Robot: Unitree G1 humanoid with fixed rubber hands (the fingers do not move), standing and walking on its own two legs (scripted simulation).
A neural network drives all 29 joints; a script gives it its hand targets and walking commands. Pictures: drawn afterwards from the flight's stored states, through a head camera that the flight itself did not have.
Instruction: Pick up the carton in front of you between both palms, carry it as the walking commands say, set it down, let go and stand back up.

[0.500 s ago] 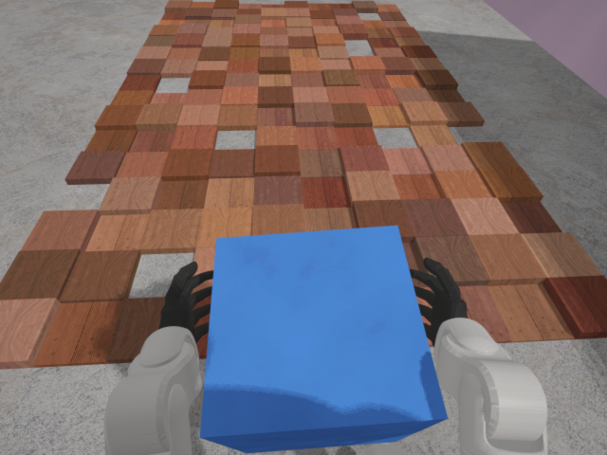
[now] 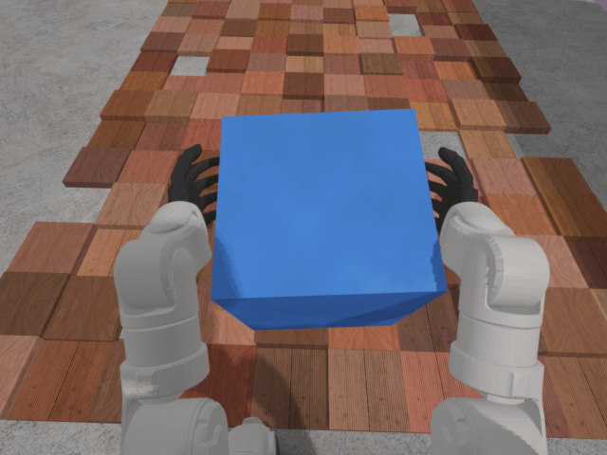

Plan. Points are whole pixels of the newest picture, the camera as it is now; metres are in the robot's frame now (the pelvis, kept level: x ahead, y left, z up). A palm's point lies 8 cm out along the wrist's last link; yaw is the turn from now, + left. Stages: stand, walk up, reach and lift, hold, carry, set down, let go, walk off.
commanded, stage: carry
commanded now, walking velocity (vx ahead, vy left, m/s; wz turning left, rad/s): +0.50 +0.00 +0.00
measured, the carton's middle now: (320, 238) +0.36 +0.01 +0.08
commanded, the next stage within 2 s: none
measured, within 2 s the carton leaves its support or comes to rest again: neither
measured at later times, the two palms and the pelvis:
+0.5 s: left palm (226, 63) +0.70 +0.18 +0.14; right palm (397, 64) +0.70 -0.12 +0.14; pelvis +0.35 +0.02 +0.00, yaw +1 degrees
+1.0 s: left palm out of the picture +1.07 +0.19 +0.19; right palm out of the picture +1.02 -0.11 +0.20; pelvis +0.69 +0.08 +0.06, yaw +0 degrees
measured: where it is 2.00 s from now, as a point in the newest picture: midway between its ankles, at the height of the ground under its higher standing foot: (302, 155)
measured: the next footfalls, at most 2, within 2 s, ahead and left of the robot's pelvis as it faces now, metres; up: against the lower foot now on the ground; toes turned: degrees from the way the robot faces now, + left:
left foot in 0.06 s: +0.21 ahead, +0.10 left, +0.01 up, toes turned +8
right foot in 0.44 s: +0.48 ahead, -0.11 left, +0.03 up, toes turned -4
